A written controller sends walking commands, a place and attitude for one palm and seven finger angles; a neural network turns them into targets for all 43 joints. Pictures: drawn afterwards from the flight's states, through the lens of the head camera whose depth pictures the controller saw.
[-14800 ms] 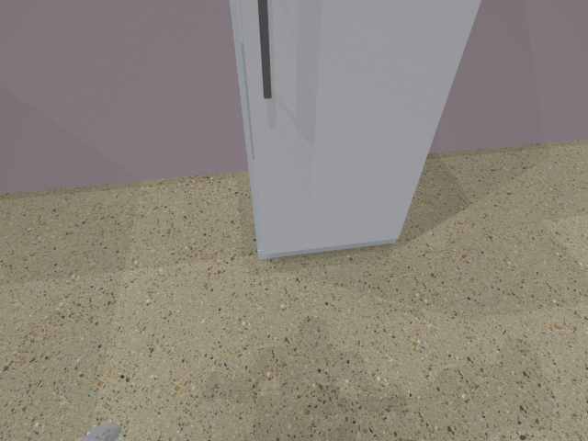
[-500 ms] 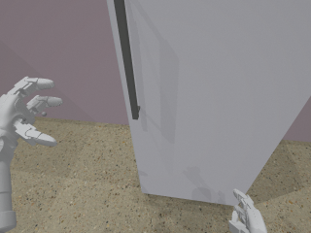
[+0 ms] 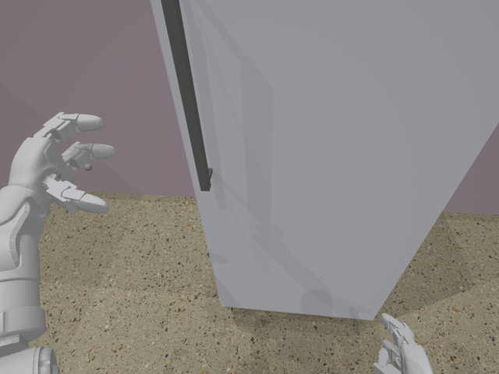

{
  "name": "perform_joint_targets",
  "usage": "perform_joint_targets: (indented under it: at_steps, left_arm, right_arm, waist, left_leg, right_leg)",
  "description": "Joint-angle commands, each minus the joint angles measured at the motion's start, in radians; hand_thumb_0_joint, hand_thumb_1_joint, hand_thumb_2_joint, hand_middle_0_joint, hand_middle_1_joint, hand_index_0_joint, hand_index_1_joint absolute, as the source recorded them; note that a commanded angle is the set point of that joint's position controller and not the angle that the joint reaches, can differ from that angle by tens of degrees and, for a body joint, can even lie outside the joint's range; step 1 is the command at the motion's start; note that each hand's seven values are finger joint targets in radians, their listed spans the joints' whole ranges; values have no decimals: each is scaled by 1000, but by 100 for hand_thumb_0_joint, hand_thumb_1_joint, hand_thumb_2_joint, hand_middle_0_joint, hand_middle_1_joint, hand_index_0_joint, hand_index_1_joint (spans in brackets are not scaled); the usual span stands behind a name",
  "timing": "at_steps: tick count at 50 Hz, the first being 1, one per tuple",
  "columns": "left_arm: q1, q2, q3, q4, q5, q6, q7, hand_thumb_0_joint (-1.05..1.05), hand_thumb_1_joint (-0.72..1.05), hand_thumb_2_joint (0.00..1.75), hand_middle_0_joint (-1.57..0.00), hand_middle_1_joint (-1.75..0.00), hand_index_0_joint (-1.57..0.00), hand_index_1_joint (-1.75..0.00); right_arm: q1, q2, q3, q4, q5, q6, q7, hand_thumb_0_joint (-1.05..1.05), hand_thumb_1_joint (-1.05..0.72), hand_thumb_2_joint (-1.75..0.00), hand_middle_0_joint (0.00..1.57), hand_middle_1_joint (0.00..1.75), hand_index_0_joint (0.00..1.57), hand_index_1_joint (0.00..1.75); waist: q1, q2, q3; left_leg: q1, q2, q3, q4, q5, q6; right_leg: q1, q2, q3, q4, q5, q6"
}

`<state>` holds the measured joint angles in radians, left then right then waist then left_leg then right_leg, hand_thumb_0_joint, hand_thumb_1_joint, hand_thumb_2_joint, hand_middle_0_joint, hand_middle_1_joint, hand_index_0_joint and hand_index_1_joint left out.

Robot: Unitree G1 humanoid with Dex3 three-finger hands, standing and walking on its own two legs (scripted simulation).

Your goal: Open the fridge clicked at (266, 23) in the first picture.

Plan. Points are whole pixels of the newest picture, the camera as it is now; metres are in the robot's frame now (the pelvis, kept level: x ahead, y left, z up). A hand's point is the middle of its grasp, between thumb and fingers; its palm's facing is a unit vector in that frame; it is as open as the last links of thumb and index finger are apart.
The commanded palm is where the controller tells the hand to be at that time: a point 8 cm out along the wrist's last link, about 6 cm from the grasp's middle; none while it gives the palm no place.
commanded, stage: move the hooked fingers beside the handle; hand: left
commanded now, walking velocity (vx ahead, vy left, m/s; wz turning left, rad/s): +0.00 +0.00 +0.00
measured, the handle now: (193, 101) +0.49 +0.14 +0.22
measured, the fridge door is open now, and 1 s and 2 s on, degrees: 0 0 0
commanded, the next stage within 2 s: none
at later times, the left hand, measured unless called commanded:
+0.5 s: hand (117, 147) +0.38 +0.24 +0.20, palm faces +0.04 -1.00 -0.02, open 14.0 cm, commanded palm +0.36 +0.29 +0.20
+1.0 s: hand (144, 131) +0.43 +0.21 +0.20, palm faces +0.02 -1.00 -0.02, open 14.0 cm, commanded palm +0.40 +0.27 +0.20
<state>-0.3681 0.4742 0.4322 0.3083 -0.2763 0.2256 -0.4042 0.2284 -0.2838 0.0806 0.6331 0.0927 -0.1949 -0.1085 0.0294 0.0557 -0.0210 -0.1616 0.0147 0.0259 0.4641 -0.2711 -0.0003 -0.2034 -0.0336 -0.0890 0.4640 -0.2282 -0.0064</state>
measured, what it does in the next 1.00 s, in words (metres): stands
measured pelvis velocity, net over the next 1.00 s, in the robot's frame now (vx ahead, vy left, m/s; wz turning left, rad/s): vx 0.01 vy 0.00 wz -0.02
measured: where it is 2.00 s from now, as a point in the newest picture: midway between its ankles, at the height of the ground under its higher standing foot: outside the picture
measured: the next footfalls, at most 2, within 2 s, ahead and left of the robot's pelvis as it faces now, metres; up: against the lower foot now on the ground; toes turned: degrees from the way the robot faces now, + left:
none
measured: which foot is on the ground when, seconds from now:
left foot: down 0.00-1.00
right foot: down 0.00-1.00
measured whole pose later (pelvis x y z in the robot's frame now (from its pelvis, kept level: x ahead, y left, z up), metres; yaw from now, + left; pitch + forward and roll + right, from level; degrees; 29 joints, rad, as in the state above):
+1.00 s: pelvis +0.01 +0.00 +0.00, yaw -1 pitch +2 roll +0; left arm -0.70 0.45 0.35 0.70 -0.19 0.11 -0.29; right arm 0.30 -0.28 0.06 0.66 0.08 -0.12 -0.10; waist -0.03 0.04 -0.02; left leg -0.21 0.02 0.04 0.45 -0.27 0.00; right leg -0.26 -0.03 -0.07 0.45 -0.22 0.00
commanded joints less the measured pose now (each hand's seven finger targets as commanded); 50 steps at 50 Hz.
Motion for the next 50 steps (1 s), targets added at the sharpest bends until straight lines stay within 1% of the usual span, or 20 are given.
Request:
perform_joint_targets:
  at_steps: [1,4,5,8,11,15,17,22,29,30,31,37,40,41,43,44,45,47,49,50]
  left_arm:
    - [-432,308,73,-211,-10,-69,17,0,-50,30,-30,-120,-30,-120]
    - [-489,284,47,-205,-7,-93,24,0,-50,30,-30,-120,-30,-120]
    - [-471,305,64,-190,-8,-100,25,0,-50,30,-30,-120,-30,-120]
    - [-483,266,38,-179,-8,-106,24,0,-50,30,-30,-120,-30,-120]
    - [-489,259,21,-86,1,-84,32,0,-50,30,-30,-120,-30,-120]
    - [-470,292,48,-80,11,-72,45,0,-50,30,-30,-120,-30,-120]
    - [-530,269,25,-113,13,-83,51,0,-50,30,-30,-120,-30,-120]
    - [-577,313,64,-78,14,-119,59,0,-50,30,-30,-120,-30,-120]
    - [-675,251,-31,11,35,-123,55,0,-50,30,-30,-120,-30,-120]
    - [-668,226,-56,12,33,-123,50,0,-50,30,-30,-120,-30,-120]
    - [-679,254,-32,15,32,-124,52,0,-50,30,-30,-120,-30,-120]
    - [-710,248,-20,54,30,-147,81,0,-50,30,-30,-120,-30,-120]
    - [-699,286,1,131,53,-144,105,0,-50,30,-30,-120,-30,-120]
    - [-736,257,-26,140,56,-145,110,0,-50,30,-30,-120,-30,-120]
    - [-757,246,-39,149,68,-154,122,0,-50,30,-30,-120,-30,-120]
    - [-795,232,-55,129,68,-164,124,0,-50,30,-30,-120,-30,-120]
    - [-786,272,-24,148,74,-172,127,0,-50,30,-30,-120,-30,-120]
    - [-815,287,-11,157,68,-188,122,0,-50,30,-30,-120,-30,-120]
    - [-860,262,-34,146,67,-208,115,0,-50,30,-30,-120,-30,-120]
    - [-843,292,-15,139,73,-217,114,0,-50,30,-30,-120,-30,-120]
  right_arm:
    - [-131,-115,-53,-170,-3,-62,-11,0,-90,-90,20,30,20,30]
    - [-120,-109,-51,-164,-4,-62,-14,0,-90,-90,20,30,20,30]
    - [-111,-115,-52,-158,-7,-59,-13,0,-90,-90,20,30,20,30]
    - [-114,-109,-53,-162,-4,-58,-13,0,-90,-90,20,30,20,30]
    - [-102,-116,-52,-150,-1,-46,-11,0,-90,-90,20,30,20,30]
    - [-99,-121,-58,-160,-3,-34,-5,0,-90,-90,20,30,20,30]
    - [-101,-113,-57,-168,-3,-32,-5,0,-90,-90,20,30,20,30]
    - [-76,-117,-61,-154,-6,-22,-8,0,-90,-90,20,30,20,30]
    - [-49,-121,-63,-134,-1,-13,-13,0,-90,-90,20,30,20,30]
    - [-46,-124,-64,-136,-5,-12,-11,0,-90,-90,20,30,20,30]
    - [-40,-126,-67,-134,-3,-10,-12,0,-90,-90,20,30,20,30]
    - [-24,-126,-69,-124,-9,-5,-5,0,-90,-90,20,30,20,30]
    - [-8,-134,-70,-109,-11,11,-3,0,-90,-90,20,30,20,30]
    - [-7,-129,-70,-109,-8,13,-2,0,-90,-90,20,30,20,30]
    - [-1,-127,-72,-111,-10,14,-1,0,-90,-90,20,30,20,30]
    - [1,-127,-72,-110,-11,12,-1,0,-90,-90,20,30,20,30]
    - [14,-133,-78,-105,-14,16,-2,0,-90,-90,20,30,20,30]
    - [25,-133,-76,-103,-14,19,-4,0,-90,-90,20,30,20,30]
    - [29,-130,-77,-103,-16,15,-5,0,-90,-90,20,30,20,30]
    - [31,-133,-79,-102,-17,17,-4,0,-90,-90,20,30,20,30]
  waist:
    - [-1,19,-221]
    - [-13,35,-247]
    - [-9,-12,-245]
    - [-8,14,-258]
    - [-15,-11,-202]
    - [2,-28,-238]
    - [-9,-6,-271]
    - [-19,-39,-285]
    - [-50,47,-243]
    - [-48,13,-252]
    - [-49,3,-275]
    - [-39,-30,-301]
    - [-34,-35,-262]
    - [-48,-32,-244]
    - [-48,-12,-253]
    - [-56,17,-271]
    - [-51,-41,-292]
    - [-56,-43,-319]
    - [-62,-13,-337]
    - [-53,-9,-345]
  left_leg:
    - [52,-14,-39,-59,205,30]
    - [72,-17,-38,-52,221,29]
    - [64,-12,-38,-52,234,32]
    - [72,-15,-34,-52,256,31]
    - [40,-12,-33,-60,225,31]
    - [36,-11,-31,-53,255,31]
    - [53,-13,-29,-50,281,31]
    - [52,-11,-22,-47,282,36]
    - [57,-10,-27,-47,251,31]
    - [58,-8,-28,-44,266,34]
    - [64,-7,-29,-43,272,35]
    - [52,-8,-35,-48,290,32]
    - [17,-4,-31,-54,272,30]
    - [16,-4,-30,-60,253,31]
    - [20,-4,-33,-57,253,31]
    - [38,-5,-29,-52,260,31]
    - [38,0,-31,-48,273,35]
    - [37,-3,-27,-47,284,37]
    - [50,-5,-27,-46,288,35]
    - [60,0,-26,-42,314,36]
  right_leg:
    - [67,13,37,-59,180,-17]
    - [68,14,36,-54,206,-17]
    - [85,14,36,-56,219,-17]
    - [84,14,34,-45,253,-18]
    - [57,14,33,-55,225,-17]
    - [85,10,35,-44,255,-19]
    - [95,10,37,-37,288,-18]
    - [106,12,45,-39,306,-15]
    - [44,13,42,-52,256,-23]
    - [52,13,40,-50,269,-24]
    - [59,15,41,-46,278,-22]
    - [78,15,39,-38,293,-23]
    - [69,13,38,-41,272,-24]
    - [52,14,39,-46,255,-22]
    - [48,14,40,-42,249,-25]
    - [44,13,44,-43,260,-25]
    - [65,15,43,-41,271,-24]
    - [89,16,49,-37,301,-23]
    - [84,16,49,-35,304,-24]
    - [96,15,50,-33,319,-26]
